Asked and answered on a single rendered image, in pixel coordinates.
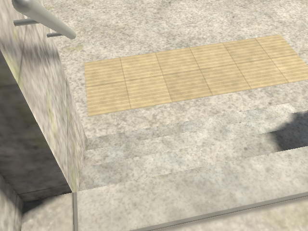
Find stairs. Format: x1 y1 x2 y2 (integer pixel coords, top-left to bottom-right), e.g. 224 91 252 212
79 99 308 191

